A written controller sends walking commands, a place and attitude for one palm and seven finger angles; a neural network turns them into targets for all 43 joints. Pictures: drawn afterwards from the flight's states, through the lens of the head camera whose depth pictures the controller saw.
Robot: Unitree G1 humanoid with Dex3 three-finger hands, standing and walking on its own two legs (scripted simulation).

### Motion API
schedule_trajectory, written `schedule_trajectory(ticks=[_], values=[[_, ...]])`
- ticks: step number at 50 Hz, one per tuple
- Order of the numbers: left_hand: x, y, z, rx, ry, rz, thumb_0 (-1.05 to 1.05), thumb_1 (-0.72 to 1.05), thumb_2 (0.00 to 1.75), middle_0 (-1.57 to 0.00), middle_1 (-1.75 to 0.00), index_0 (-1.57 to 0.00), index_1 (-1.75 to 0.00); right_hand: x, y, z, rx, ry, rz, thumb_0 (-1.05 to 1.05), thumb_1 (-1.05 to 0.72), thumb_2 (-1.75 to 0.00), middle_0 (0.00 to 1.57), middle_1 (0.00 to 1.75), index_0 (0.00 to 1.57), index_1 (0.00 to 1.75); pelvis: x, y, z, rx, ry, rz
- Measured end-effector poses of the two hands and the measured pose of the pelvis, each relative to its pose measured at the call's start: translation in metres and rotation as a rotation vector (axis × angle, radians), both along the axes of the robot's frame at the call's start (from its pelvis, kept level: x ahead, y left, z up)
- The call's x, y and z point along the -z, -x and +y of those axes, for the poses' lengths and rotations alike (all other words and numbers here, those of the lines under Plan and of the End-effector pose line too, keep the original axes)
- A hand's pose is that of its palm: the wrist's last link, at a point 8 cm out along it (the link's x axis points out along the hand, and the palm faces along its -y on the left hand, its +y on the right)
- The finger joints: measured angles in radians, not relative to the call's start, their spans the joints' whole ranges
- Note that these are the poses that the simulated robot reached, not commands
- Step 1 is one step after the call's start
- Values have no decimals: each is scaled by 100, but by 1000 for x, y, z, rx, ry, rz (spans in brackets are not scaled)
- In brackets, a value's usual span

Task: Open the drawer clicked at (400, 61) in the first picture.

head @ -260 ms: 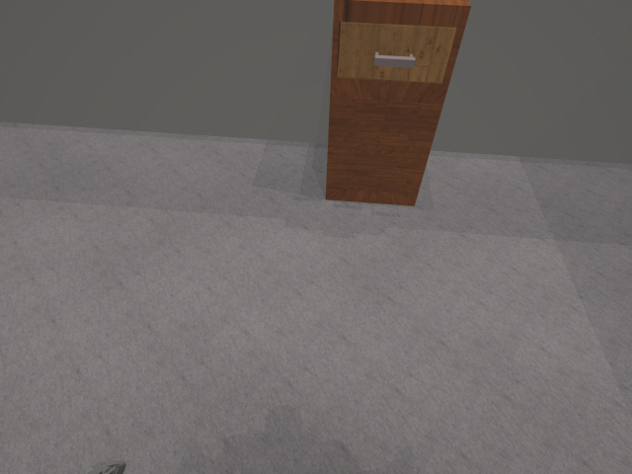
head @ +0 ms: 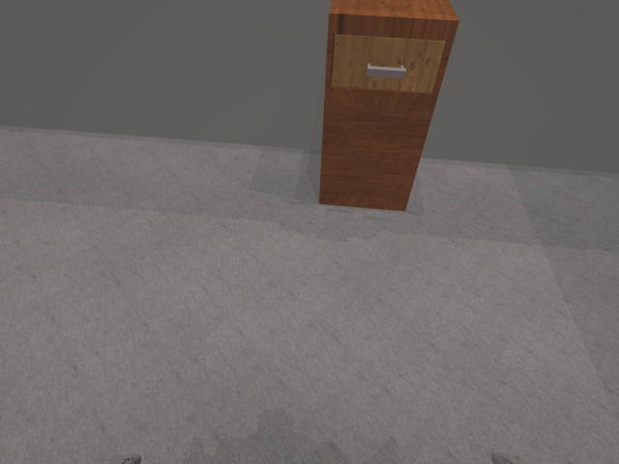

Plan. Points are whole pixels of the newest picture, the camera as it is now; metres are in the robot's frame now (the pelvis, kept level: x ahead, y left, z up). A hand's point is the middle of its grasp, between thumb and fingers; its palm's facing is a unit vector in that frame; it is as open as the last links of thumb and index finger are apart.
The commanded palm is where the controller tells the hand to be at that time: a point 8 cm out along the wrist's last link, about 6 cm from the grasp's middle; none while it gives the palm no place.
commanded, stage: stand and wait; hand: left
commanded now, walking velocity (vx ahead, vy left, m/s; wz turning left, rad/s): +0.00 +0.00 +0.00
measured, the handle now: (385, 69) +1.37 -0.18 -0.08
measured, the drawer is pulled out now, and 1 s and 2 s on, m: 0.00 0.00 0.00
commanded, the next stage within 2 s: look at it before walking up in 0.56 s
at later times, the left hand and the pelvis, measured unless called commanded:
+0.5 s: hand out of the picture +0.05 +0.24 -0.15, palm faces -0.03 -0.94 -0.34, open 7.4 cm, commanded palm none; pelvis -0.02 -0.01 +0.00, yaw +0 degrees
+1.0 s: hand out of the picture +0.05 +0.24 -0.15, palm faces -0.03 -0.95 -0.32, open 7.4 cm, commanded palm none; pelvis -0.02 -0.01 +0.01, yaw +0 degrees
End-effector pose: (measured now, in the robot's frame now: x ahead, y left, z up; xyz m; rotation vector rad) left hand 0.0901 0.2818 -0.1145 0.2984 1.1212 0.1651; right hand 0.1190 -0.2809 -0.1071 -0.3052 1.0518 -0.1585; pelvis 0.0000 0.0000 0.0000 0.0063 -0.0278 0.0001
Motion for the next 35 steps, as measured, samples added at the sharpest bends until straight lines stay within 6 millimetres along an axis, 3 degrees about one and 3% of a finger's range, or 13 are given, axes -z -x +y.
schedule_trajectory(ticks=[20, 35], values=[[2, 41, 4, -26, -20, 101, 1, 90, 90, -20, -30, -20, -30, 8, 68, -22, 66, 24, 159, 1, -91, -89, 20, 30, 21, 30, -4, 14, -7, 4, 2, -10], [0, 39, 1, -12, -15, 78, 1, 90, 90, -20, -30, -20, -30, 9, 76, -19, 69, 7, 155, 1, -91, -89, 20, 30, 21, 30, -5, 20, -8, 7, 2, -12]])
